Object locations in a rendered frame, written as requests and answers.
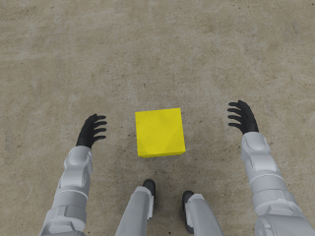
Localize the right robot forearm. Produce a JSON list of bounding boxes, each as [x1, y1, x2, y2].
[[240, 132, 315, 233]]

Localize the carton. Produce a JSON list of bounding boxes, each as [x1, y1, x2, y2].
[[135, 107, 186, 158]]

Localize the robot right upper arm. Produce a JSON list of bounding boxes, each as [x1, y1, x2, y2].
[[255, 213, 315, 236]]

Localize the left robot forearm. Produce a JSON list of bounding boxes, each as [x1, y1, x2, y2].
[[38, 146, 93, 236]]

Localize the right robot foot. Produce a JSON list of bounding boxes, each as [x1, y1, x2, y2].
[[182, 190, 194, 234]]

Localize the robot left hand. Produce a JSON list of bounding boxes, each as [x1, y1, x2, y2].
[[76, 114, 107, 149]]

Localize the right robot shin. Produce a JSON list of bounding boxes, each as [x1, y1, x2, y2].
[[188, 194, 208, 227]]

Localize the robot right hand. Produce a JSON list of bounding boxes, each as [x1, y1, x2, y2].
[[227, 99, 259, 136]]

